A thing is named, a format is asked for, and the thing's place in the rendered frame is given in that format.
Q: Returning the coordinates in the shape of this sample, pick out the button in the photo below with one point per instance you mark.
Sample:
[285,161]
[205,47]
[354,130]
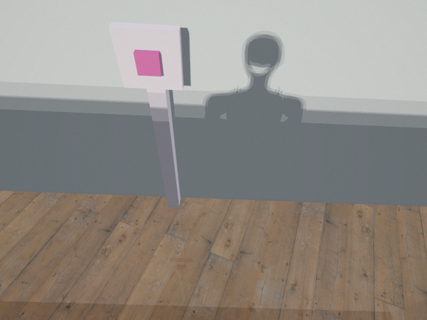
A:
[148,63]

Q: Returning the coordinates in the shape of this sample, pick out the panel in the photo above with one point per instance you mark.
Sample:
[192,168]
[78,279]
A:
[126,37]

